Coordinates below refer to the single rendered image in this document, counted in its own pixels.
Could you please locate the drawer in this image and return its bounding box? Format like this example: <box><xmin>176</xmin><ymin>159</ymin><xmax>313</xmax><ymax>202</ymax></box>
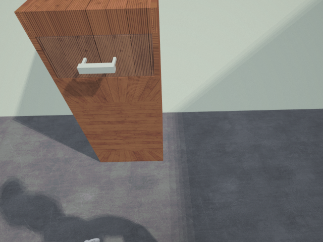
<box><xmin>37</xmin><ymin>33</ymin><xmax>154</xmax><ymax>78</ymax></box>

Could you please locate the handle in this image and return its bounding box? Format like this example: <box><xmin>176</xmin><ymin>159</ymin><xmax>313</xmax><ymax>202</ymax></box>
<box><xmin>77</xmin><ymin>57</ymin><xmax>117</xmax><ymax>74</ymax></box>

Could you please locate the cabinet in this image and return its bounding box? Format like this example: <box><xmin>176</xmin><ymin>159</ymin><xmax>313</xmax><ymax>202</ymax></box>
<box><xmin>14</xmin><ymin>0</ymin><xmax>163</xmax><ymax>162</ymax></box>

